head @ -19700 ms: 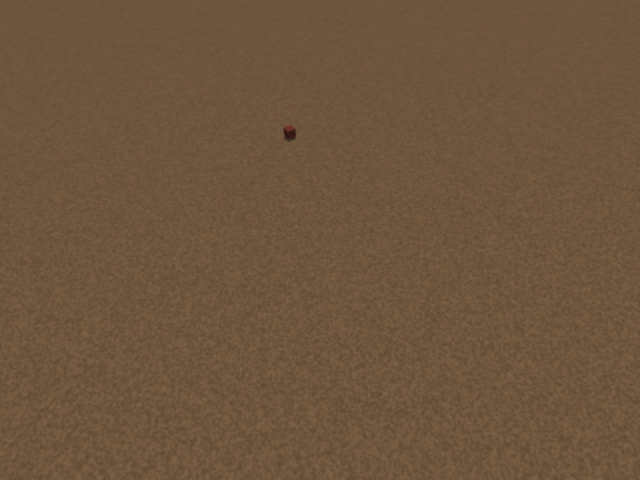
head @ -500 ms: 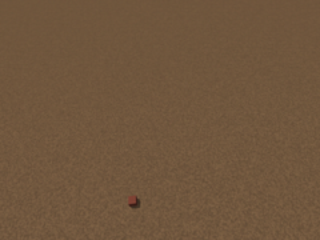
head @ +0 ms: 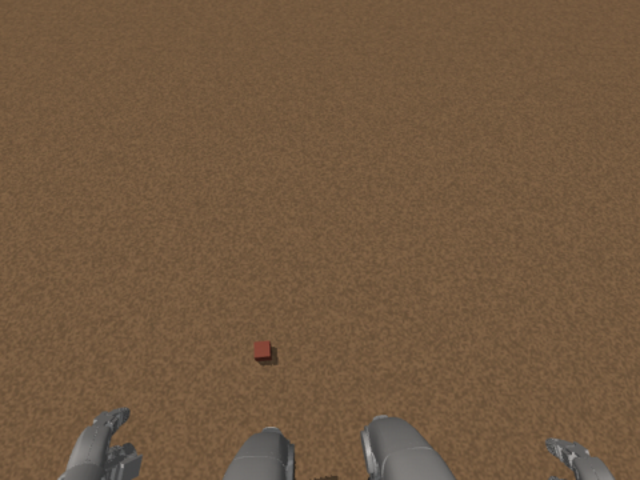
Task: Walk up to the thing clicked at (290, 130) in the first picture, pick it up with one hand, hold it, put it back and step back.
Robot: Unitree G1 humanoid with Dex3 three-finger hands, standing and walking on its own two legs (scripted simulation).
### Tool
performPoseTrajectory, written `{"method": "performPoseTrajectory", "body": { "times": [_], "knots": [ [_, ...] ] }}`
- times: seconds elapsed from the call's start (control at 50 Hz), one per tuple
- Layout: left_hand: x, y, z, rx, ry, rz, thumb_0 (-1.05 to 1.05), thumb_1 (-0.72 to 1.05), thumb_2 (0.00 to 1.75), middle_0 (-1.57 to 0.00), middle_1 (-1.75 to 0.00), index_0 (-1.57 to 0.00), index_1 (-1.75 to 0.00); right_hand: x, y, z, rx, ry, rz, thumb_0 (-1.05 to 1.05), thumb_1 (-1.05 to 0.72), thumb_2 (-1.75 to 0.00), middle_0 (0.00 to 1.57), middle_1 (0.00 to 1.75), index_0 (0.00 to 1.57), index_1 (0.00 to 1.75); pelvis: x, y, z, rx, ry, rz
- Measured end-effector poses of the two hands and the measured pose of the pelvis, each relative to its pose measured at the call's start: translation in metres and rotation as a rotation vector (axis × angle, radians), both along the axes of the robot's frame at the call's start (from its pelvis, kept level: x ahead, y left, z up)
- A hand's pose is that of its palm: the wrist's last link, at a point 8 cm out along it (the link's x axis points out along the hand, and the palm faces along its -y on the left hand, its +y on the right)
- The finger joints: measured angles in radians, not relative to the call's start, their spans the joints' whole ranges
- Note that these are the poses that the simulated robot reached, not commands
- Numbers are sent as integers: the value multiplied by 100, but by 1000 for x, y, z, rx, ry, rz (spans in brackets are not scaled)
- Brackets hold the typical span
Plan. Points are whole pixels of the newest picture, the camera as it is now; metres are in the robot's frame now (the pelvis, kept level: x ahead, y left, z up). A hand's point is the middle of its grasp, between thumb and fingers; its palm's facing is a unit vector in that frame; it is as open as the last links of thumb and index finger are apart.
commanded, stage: walk up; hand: left
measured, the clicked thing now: (262, 351) +0.44 +0.18 -0.73
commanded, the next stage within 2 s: stand in 1.06 s
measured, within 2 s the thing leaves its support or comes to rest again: neither
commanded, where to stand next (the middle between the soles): +0.06 -0.05 m, yaw -1 degrees
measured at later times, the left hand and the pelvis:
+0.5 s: hand out of the picture +0.06 +0.25 -0.14, palm faces -0.04 -0.95 -0.32, open 7.4 cm; pelvis -0.02 +0.00 +0.02, yaw -2 degrees
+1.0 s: hand out of the picture +0.09 +0.25 -0.13, palm faces -0.02 -0.95 -0.32, open 7.4 cm; pelvis +0.00 +0.00 +0.03, yaw -2 degrees
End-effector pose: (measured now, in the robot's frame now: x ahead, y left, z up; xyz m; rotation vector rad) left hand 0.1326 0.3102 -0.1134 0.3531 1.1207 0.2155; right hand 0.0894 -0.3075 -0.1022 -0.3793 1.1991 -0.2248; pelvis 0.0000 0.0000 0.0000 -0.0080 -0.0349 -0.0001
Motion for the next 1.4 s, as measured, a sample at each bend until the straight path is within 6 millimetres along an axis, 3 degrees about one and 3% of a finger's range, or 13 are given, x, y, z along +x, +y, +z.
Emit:
{"method": "performPoseTrajectory", "body": {
  "times": [0.08,0.16,0.26,0.36,0.46,0.56,0.78,1.02,1.4],
  "knots": [
    [-11,-5,1,-14,2,-31,0,91,89,-21,-30,-20,-30,0,0,5,-9,-57,15,0,-90,-89,21,30,21,30,-10,0,1,-5,5,-28],
    [-35,-10,-2,-6,34,-50,0,91,89,-21,-30,-20,-30,-6,-9,2,-2,-110,18,0,-90,-89,21,30,21,30,-19,-6,-5,-1,3,-60],
    [-74,-19,5,-16,86,-37,1,91,89,-21,-30,-20,-30,-28,-14,1,23,-87,-19,0,-90,-89,20,30,21,30,-25,-10,3,-3,-17,-57],
    [-87,-21,8,-42,94,-16,1,91,89,-21,-30,-20,-30,-52,-10,0,37,-42,-29,0,-90,-89,20,30,21,30,-26,-6,8,8,-30,-40],
    [-83,-21,12,-63,77,-10,1,90,89,-21,-30,-20,-30,-65,-1,5,53,2,-35,0,-90,-89,20,30,21,30,-22,-5,16,1,-25,-36],
    [-71,-17,14,-70,63,-6,1,91,89,-21,-30,-20,-30,-65,5,10,56,15,-38,0,-90,-89,20,30,21,30,-16,-3,21,-5,-16,-34],
    [-47,-14,19,-69,57,-1,1,91,89,-21,-30,-20,-30,-30,8,18,48,-30,-29,0,-90,-89,20,30,21,30,-6,0,26,-4,-2,-31],
    [-49,-17,19,-65,93,17,1,91,89,-21,-30,-20,-30,-2,9,20,57,-60,-17,0,-90,-89,20,30,21,30,1,-2,28,-1,0,-30],
    [-54,-18,19,-54,123,-11,1,91,89,-21,-30,-20,-30,-18,9,15,66,-2,-59,0,-90,-89,20,30,21,30,1,0,30,3,-3,-48]
  ]
}}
